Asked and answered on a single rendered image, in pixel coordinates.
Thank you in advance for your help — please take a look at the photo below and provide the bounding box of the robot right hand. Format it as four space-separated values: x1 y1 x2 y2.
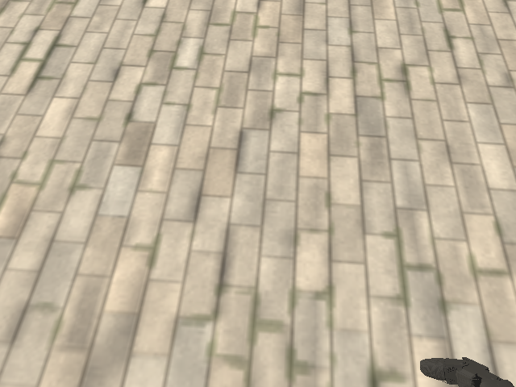
420 357 514 387

